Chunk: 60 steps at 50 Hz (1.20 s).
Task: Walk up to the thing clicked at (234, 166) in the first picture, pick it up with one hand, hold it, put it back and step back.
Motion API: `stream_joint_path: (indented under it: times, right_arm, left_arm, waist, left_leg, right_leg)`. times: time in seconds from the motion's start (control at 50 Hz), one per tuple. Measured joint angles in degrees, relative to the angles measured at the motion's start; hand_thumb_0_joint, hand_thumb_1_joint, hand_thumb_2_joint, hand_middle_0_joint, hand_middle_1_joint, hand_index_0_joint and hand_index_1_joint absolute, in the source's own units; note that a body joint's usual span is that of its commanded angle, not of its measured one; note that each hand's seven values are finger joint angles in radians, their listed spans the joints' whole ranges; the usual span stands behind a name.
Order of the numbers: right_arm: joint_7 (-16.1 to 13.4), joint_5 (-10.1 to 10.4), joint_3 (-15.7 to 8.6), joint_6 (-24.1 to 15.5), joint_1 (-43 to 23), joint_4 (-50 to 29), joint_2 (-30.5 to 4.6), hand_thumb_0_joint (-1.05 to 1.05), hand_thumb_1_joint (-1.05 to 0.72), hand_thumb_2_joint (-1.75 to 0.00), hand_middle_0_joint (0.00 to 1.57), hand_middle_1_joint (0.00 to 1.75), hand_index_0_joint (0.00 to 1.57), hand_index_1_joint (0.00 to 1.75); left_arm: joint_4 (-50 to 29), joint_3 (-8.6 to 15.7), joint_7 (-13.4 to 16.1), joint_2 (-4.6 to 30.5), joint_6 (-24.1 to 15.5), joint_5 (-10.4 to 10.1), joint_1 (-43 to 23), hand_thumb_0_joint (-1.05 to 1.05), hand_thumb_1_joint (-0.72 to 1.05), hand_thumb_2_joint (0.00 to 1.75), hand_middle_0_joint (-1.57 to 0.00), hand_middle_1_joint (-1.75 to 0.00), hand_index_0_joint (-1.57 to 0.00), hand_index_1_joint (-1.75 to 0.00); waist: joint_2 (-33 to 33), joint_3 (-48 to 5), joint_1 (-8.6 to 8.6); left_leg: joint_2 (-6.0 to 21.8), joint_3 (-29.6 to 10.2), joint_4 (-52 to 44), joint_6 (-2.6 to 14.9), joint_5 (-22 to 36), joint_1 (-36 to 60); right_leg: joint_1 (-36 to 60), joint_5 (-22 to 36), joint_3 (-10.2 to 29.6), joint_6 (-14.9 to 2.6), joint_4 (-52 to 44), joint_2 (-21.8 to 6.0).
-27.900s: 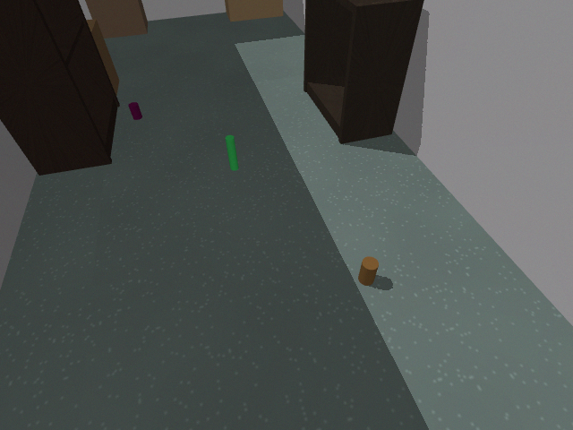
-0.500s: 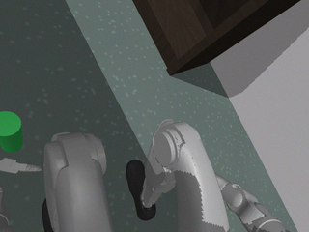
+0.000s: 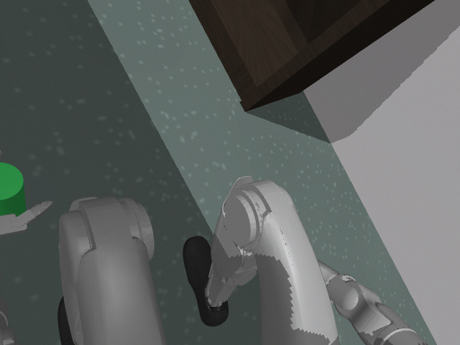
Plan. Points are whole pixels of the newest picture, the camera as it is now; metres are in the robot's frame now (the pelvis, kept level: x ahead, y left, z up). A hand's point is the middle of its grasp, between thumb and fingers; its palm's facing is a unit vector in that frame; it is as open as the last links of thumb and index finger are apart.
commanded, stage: settle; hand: left
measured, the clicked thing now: (5, 201) +0.36 +0.25 -0.18
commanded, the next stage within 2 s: lift in 2.00 s
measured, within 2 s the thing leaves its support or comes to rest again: leaves its support in 0.42 s
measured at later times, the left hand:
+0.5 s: hand out of the picture +0.35 +0.26 -0.12, palm faces +0.25 -0.97 -0.03, open 6.4 cm
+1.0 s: hand out of the picture +0.34 +0.25 -0.01, palm faces +0.21 -0.97 -0.09, open 6.3 cm
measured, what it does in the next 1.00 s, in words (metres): rises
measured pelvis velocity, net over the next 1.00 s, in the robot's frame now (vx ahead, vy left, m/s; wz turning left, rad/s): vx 0.02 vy -0.02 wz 0.13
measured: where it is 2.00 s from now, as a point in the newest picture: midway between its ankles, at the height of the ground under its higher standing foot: (157, 326)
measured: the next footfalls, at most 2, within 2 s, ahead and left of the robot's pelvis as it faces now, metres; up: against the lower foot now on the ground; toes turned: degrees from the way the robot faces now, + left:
none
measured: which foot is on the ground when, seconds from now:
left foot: down 0.00-1.00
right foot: down 0.00-1.00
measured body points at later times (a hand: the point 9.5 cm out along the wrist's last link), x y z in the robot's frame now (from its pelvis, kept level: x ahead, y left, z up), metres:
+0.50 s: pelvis +0.00 +0.00 +0.01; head +0.18 +0.19 +0.38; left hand +0.33 +0.32 -0.12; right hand +0.21 -0.23 -0.03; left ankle +0.08 +0.11 -0.25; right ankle +0.16 -0.13 -0.25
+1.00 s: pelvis +0.02 -0.02 +0.05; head +0.19 +0.09 +0.45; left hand +0.33 +0.31 +0.00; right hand +0.26 -0.24 -0.05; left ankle +0.08 +0.11 -0.25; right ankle +0.16 -0.13 -0.25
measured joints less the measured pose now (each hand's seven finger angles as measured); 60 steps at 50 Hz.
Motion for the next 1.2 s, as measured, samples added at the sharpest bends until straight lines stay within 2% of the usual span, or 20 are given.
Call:
stream_joint_path:
  times: [0.14, 0.28, 0.4, 0.5, 0.68, 0.82, 0.96, 1.2]
  right_arm:
    - [0.1, 0.0, -0.2, 0.2, 0.2, 0.4, -0.1, 0.0, -0.9, -0.9, 0.21, 0.3, 0.2, 0.3]
    - [0.3, 0.6, -1.5, 0.7, 0.9, 0.3, 0.2, 0.0, -0.91, -0.9, 0.21, 0.3, 0.2, 0.3]
    - [0.3, 1.7, -3.7, 1.1, 2.4, 0.4, 0.7, 0.0, -0.91, -0.9, 0.21, 0.3, 0.2, 0.3]
    - [0.1, 3.2, -6.5, 1.5, 4.0, 0.9, 1.1, 0.0, -0.91, -0.9, 0.21, 0.3, 0.2, 0.3]
    - [-0.5, 7.2, -11.9, 2.0, 5.4, 1.2, 1.5, 0.0, -0.91, -0.89, 0.21, 0.3, 0.2, 0.3]
    - [-1.7, 10.8, -16.0, 2.9, 6.6, 1.4, 2.1, 0.01, -0.9, -0.89, 0.21, 0.3, 0.2, 0.3]
    - [-3.1, 13.9, -19.2, 3.7, 8.3, 2.2, 2.4, 0.01, -0.9, -0.89, 0.21, 0.3, 0.2, 0.3]
    - [-5.2, 16.5, -23.4, 3.9, 10.1, 3.0, 2.8, 0.01, -0.89, -0.89, 0.21, 0.3, 0.2, 0.3]
  left_arm:
    - [-0.9, -1.2, -0.1, 0.3, 0.8, -0.1, -0.2, 0.0, 0.08, 0.65, -0.68, -0.65, -0.67, -0.66]
    - [-4.5, -1.5, 0.0, -0.7, 3.4, 1.2, 0.5, 0.01, 0.19, 0.83, -0.86, -0.86, -0.81, -0.87]
    - [-11.0, -1.7, 0.3, -2.9, 7.0, 1.2, 2.8, 0.02, 0.17, 0.9, -0.96, -0.99, -0.89, -1.0]
    - [-17.5, -3.6, 0.0, -4.4, 10.8, 1.1, 5.4, 0.03, 0.14, 0.99, -0.95, -1.05, -0.89, -1.06]
    - [-26.8, -6.9, -1.8, -8.9, 17.7, -0.5, 6.6, 0.02, 0.13, 1.02, -0.96, -1.05, -0.9, -1.07]
    - [-32.6, -9.0, -5.1, -12.0, 23.0, -1.0, 8.1, 0.02, 0.11, 1.04, -0.97, -1.05, -0.91, -1.06]
    - [-36.7, -8.8, -7.5, -15.3, 27.1, -3.5, 9.8, 0.02, 0.1, 1.05, -0.97, -1.05, -0.92, -1.06]
    - [-40.2, -7.7, -11.2, -17.8, 31.3, -4.8, 9.2, 0.02, 0.1, 1.06, -0.98, -1.05, -0.92, -1.06]
  waist:
    - [0.7, 0.0, 0.08]
    - [1.4, -0.7, 0.47]
    - [2.4, -2.8, 1.36]
    - [4.1, -5.5, 2.5]
    - [8.3, -10.8, 4.53]
    - [11.1, -14.8, 5.58]
    - [13.0, -17.8, 6.6]
    - [14.2, -20.6, 7.41]
  left_leg:
    - [-0.1, 0.0, -0.1, 0.16, -0.2, -0.1]
    - [0.0, 0.3, -0.5, 0.13, -0.2, -0.1]
    - [0.0, 1.1, -1.6, -0.03, -0.1, -0.4]
    - [0.0, 2.6, -3.2, 0.01, 0.0, -0.9]
    - [-0.1, 6.0, -7.0, 0.3, 0.7, -1.9]
    - [0.0, 8.4, -10.1, 0.0, 0.8, -2.3]
    - [0.0, 10.4, -13.1, -0.56, 0.4, -2.0]
    - [0.2, 12.5, -16.9, -1.42, -0.4, -0.5]
  right_leg:
    - [0.1, -0.3, 0.0, 0.25, -0.1, -0.1]
    - [0.0, -0.4, 0.2, 0.08, -0.3, -0.2]
    - [-0.5, -0.7, 0.7, -0.19, -0.7, -0.7]
    - [-1.2, -1.2, 1.7, -0.38, -1.1, -1.2]
    - [-2.7, -2.2, 4.3, -0.54, -2.3, -2.5]
    - [-4.3, -2.9, 6.3, -0.76, -3.2, -3.2]
    - [-5.4, -3.8, 8.1, -0.22, -4.0, -3.8]
    - [-5.8, -5.1, 9.9, -1.07, -5.4, -4.3]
